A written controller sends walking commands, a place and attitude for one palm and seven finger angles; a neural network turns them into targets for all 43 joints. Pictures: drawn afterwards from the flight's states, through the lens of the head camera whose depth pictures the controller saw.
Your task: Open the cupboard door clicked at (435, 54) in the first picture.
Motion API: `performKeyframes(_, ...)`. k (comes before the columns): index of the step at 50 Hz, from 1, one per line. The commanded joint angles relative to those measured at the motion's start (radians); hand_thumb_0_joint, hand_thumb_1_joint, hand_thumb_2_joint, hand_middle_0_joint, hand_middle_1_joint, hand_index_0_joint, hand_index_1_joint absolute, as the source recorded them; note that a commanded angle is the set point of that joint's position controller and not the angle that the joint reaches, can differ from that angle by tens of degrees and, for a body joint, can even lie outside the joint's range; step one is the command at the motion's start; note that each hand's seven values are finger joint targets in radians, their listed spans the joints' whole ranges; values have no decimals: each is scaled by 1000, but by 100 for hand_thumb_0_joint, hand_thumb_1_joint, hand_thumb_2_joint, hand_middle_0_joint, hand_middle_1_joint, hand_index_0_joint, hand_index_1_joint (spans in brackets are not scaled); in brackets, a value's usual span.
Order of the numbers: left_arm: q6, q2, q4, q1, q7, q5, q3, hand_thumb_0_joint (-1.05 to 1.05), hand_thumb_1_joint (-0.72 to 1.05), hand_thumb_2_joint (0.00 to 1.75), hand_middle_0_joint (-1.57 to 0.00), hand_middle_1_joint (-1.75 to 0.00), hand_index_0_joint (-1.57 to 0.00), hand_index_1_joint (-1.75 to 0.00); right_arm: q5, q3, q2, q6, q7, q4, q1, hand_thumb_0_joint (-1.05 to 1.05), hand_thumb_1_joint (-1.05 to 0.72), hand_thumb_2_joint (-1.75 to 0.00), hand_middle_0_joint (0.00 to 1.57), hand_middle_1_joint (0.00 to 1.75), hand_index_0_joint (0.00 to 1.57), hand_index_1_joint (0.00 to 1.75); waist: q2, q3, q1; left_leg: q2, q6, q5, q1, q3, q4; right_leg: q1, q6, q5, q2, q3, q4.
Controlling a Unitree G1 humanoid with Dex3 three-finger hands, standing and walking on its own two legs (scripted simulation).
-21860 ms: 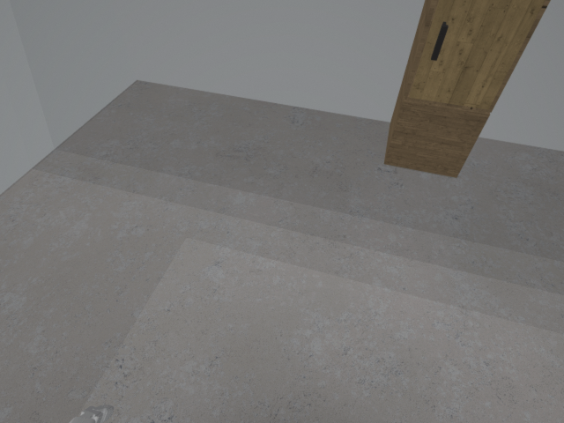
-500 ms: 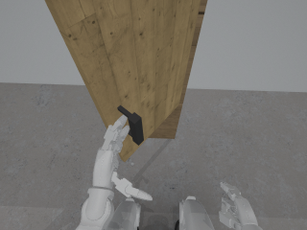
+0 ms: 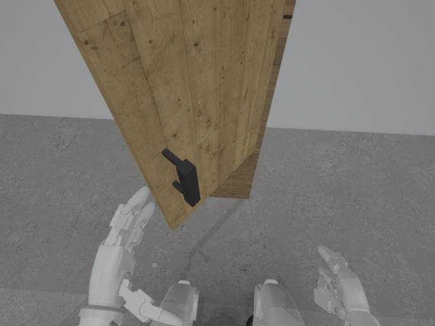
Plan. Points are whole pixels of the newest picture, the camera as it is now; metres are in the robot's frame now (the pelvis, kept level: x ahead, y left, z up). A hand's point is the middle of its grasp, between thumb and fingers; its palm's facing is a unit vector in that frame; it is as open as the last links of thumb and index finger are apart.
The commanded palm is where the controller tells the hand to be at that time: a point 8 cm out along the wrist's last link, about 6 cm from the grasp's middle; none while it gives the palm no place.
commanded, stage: slide the hand sideways off the handle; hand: left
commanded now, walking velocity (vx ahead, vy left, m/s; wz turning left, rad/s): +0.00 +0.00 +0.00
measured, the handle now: (181, 178) +0.36 +0.09 +0.05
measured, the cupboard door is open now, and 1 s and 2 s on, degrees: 52 52 52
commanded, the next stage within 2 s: draw the hand back to the body in 0.10 s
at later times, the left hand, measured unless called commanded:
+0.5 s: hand (110, 262) +0.21 +0.15 +0.11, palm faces -0.01 -1.00 -0.07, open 16.3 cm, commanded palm +0.17 +0.21 +0.11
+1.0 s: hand (13, 232) +0.21 +0.23 +0.19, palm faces +0.24 -0.89 -0.39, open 13.9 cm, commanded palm +0.18 +0.28 +0.22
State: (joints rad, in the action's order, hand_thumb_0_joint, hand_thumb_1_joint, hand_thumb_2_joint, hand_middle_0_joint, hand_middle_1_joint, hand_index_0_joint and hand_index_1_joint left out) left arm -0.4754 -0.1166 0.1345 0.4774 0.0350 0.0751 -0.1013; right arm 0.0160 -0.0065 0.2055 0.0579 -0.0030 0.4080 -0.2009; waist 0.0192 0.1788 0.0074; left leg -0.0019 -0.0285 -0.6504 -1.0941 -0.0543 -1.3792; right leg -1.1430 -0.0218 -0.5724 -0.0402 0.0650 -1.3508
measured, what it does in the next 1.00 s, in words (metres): rises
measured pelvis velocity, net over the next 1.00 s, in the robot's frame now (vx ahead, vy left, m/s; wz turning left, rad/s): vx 0.04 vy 0.02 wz -0.01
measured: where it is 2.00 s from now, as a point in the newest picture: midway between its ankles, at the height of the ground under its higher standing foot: outside the picture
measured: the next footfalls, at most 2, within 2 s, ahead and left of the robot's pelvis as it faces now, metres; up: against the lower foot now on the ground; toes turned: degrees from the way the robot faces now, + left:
none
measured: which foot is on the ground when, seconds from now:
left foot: down 0.00-1.00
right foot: down 0.00-1.00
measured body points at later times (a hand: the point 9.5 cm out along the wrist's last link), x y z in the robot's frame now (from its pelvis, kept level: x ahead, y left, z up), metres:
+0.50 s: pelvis +0.00 +0.01 +0.03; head +0.06 +0.00 +0.48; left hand +0.20 +0.21 +0.11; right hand +0.18 -0.22 -0.05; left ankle +0.01 +0.13 -0.60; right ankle +0.04 -0.11 -0.60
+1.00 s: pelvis +0.04 +0.02 +0.10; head +0.03 +0.00 +0.55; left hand +0.20 +0.27 +0.21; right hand +0.21 -0.20 +0.03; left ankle +0.01 +0.13 -0.60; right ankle +0.04 -0.11 -0.60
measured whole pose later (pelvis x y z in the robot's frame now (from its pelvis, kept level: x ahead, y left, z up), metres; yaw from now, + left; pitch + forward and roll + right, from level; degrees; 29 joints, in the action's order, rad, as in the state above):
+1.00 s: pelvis +0.04 +0.02 +0.10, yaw +0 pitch +4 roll -1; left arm 0.01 -0.31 0.42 0.63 -0.13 0.03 0.11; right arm -0.02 0.05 0.21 0.06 -0.13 0.44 -0.29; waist 0.07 0.11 0.03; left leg 0.00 0.01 -0.47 -0.42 -0.03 -0.81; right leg -0.46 0.02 -0.39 -0.03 0.05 -0.77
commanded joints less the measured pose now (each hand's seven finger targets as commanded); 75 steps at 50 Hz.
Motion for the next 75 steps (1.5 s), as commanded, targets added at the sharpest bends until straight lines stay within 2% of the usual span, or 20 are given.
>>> performKeyframes(1, -75, -63, 215, 54, 43, 39, 67, 0, -50, 30, -15, -30, -15, -30, -10, -49, 103, 53, -20, -149, 31, 0, -90, -90, 20, 30, 20, 30, -57, 261, -11, 41, 38, 260, 50, 35, 163, 320, -6, 245, 31, -57, 206)
performKeyframes(10, -67, -71, 241, 14, 85, 73, 67, 0, -50, 30, -15, -30, -15, -30, -14, -48, 116, 74, -37, -153, 30, 0, -90, -90, 20, 30, 20, 30, -45, 243, -27, 38, 43, 203, 23, 28, 137, 254, -5, 128, 34, -65, 209)
performKeyframes(12, -47, -153, 334, 7, 77, 80, 140, 0, -50, 30, -15, -30, -15, -30, -18, -49, 118, 65, -42, -170, 21, 0, -90, -90, 20, 30, 20, 30, -14, 300, 0, 37, 46, 217, 57, 31, 167, 310, -8, 119, 35, -71, 230)
performKeyframes(15, 11, -150, 407, 49, 68, 94, 149, 0, -50, 30, -15, -30, -15, -30, -30, -44, 108, 51, -48, -190, 6, 0, -90, -90, 20, 30, 20, 30, 5, 320, 7, 40, 47, 258, 138, 36, 227, 384, -3, 191, 37, -56, 267)
performKeyframes(18, 80, -138, 365, 118, 69, 112, 175, 0, -50, 30, -15, -30, -15, -30, -44, -43, 104, 31, -57, -197, 4, 0, -90, -90, 20, 30, 20, 30, -45, 248, 1, 39, 45, 248, 159, 36, 278, 427, 6, 177, 43, -41, 327)
performKeyframes(23, 112, -142, 359, 74, 86, 123, 169, 0, -50, 30, -15, -30, -15, -30, -47, -29, 120, 38, -71, -193, -6, 0, -90, -90, 20, 30, 20, 30, -32, 136, -31, 36, 44, 199, 218, 22, 347, 412, 9, 103, 46, -18, 397)
performKeyframes(26, 109, -168, 362, 86, 100, 138, 204, 0, -50, 30, -15, -30, -15, -30, -45, -26, 124, 48, -77, -194, -22, 0, -90, -90, 20, 30, 20, 30, -35, 118, -25, 35, 43, 208, 262, 22, 385, 443, 8, 113, 48, -12, 429)
performKeyframes(30, 104, -196, 402, 124, 115, 162, 248, 0, -50, 30, -15, -30, -15, -30, -50, -23, 120, 58, -76, -197, -29, 0, -90, -90, 20, 30, 20, 30, 17, 122, -5, 34, 39, 279, 343, 23, 440, 507, 3, 203, 53, 9, 442)
performKeyframes(35, 127, -218, 445, 134, 129, 184, 281, 0, -32, 37, -16, -30, -16, -30, -59, -22, 121, 67, -75, -194, -28, 0, -90, -90, 20, 30, 20, 30, 42, 97, -3, 27, 36, 337, 408, 21, 492, 564, 4, 265, 58, 21, 477)
performKeyframes(36, 228, -387, 472, 185, 0, 23, 326, 0, -29, 39, -16, -30, -16, -30, -51, -30, 115, 42, -105, -195, -33, 0, -90, -90, 20, 30, 20, 30, 61, 155, 53, 3, 37, 378, 458, 40, 571, 634, -10, 283, 27, -30, 524)
performKeyframes(38, 328, -261, 514, 216, -93, -12, 247, 0, -22, 42, -16, -30, -16, -30, -48, -11, 93, 33, -116, -195, -34, 0, -90, -90, 20, 30, 20, 30, 97, 72, 19, 6, 37, 407, 501, 42, 599, 644, -2, 305, 25, -9, 556)
performKeyframes(42, 408, -291, 507, 163, -159, -39, 271, 0, -8, 48, -16, -30, -16, -30, -42, 0, 104, 23, -128, -166, -20, 0, -90, -90, 20, 30, 20, 30, 2, 17, 7, -5, 44, 475, 572, 38, 643, 713, 6, 362, 32, 6, 627)
performKeyframes(45, 421, -299, 516, 120, -179, -49, 279, 0, 2, 52, -17, -30, -17, -30, -39, 10, 109, 39, -133, -148, -19, 0, -90, -90, 20, 30, 20, 30, 32, -7, 9, -8, 44, 476, 643, 38, 695, 748, 8, 365, 28, 7, 668)
performKeyframes(48, 422, -321, 505, 84, -190, -48, 319, 0, 13, 57, -17, -30, -17, -30, -37, 18, 110, 60, -137, -123, -2, 0, -90, -90, 20, 30, 20, 30, 1, -40, 17, -8, 45, 462, 682, 38, 748, 805, 7, 365, 26, 7, 718)
performKeyframes(55, 404, -344, 507, 61, -184, -41, 400, 0, 37, 68, -18, -30, -18, -30, -32, 22, 107, 106, -120, -58, 33, 0, -90, -90, 20, 30, 20, 30, 46, -70, 40, -11, 38, 593, 792, 51, 845, 931, 8, 477, 27, 6, 800)
performKeyframes(57, 397, -361, 486, 47, -183, -39, 431, 0, 44, 70, -18, -30, -18, -30, -32, 21, 108, 113, -117, -41, 50, 0, -90, -90, 20, 30, 20, 30, 4, -97, 45, -17, 36, 617, 808, 52, 871, 961, 8, 503, 29, 9, 828)
performKeyframes(60, 382, -371, 503, 15, -178, -35, 468, 0, 55, 75, -19, -30, -19, -30, -28, 20, 106, 125, -108, -17, 58, 0, -90, -90, 20, 30, 20, 30, 56, -102, 48, -16, 34, 653, 848, 60, 903, 994, 9, 532, 30, 3, 857)
performKeyframes(70, 333, -434, 502, -112, -176, -18, 601, 0, 90, 90, -20, -30, -20, -30, -20, 4, 112, 140, -96, 40, 100, 0, -90, -90, 20, 30, 20, 30, 48, -113, 60, -15, 35, 638, 922, 78, 983, 1064, 11, 545, 37, -8, 940)
performKeyframes(73, 342, -352, 400, -54, -159, -12, 538, 0, 90, 90, -20, -30, -20, -30, -21, -2, 113, 130, -88, 51, 107, 0, -90, -90, 20, 30, 20, 30, 12, -176, 53, -20, 39, 615, 918, 85, 1001, 1050, 15, 526, 37, -7, 962)
performKeyframes(75, 334, -372, 432, -81, -157, -16, 546, 0, 90, 90, -20, -30, -20, -30, -20, -9, 121, 126, -86, 52, 109, 0, -90, -90, 20, 30, 20, 30, 19, -146, 54, -17, 42, 614, 936, 86, 1008, 1062, 16, 525, 39, -11, 971)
